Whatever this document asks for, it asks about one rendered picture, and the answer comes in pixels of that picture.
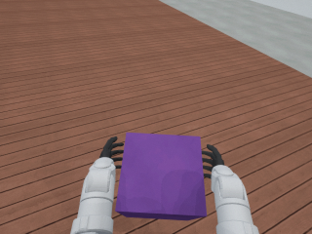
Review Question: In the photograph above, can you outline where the right robot hand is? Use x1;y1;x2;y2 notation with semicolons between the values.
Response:
201;144;224;178

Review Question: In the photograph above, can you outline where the left robot hand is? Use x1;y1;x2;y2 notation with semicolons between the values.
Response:
99;136;124;169

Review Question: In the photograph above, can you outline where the left robot forearm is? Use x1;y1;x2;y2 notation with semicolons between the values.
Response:
70;157;116;234

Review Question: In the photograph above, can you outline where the right robot forearm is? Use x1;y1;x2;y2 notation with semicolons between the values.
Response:
211;165;259;234

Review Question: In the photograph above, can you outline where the carton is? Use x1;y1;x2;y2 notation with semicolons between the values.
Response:
115;133;207;221

